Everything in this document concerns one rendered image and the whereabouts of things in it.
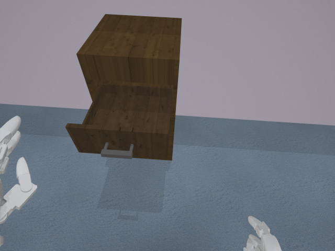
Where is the right robot hand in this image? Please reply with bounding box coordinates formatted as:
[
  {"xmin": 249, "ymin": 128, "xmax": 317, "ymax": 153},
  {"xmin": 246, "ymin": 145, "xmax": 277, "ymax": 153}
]
[{"xmin": 243, "ymin": 216, "xmax": 282, "ymax": 251}]

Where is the cabinet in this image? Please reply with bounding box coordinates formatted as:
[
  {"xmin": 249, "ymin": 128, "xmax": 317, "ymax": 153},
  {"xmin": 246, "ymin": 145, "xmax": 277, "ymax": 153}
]
[{"xmin": 76, "ymin": 14, "xmax": 182, "ymax": 161}]

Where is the left robot hand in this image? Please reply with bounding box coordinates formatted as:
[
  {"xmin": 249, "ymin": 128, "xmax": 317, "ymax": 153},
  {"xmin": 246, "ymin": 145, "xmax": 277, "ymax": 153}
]
[{"xmin": 0, "ymin": 116, "xmax": 37, "ymax": 224}]

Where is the drawer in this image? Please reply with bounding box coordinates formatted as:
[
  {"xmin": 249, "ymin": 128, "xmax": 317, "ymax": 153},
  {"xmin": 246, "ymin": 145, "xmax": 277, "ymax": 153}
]
[{"xmin": 65, "ymin": 84, "xmax": 173, "ymax": 158}]

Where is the handle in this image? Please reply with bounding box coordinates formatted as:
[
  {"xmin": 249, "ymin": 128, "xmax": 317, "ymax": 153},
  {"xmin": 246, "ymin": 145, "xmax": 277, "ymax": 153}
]
[{"xmin": 101, "ymin": 142, "xmax": 134, "ymax": 159}]

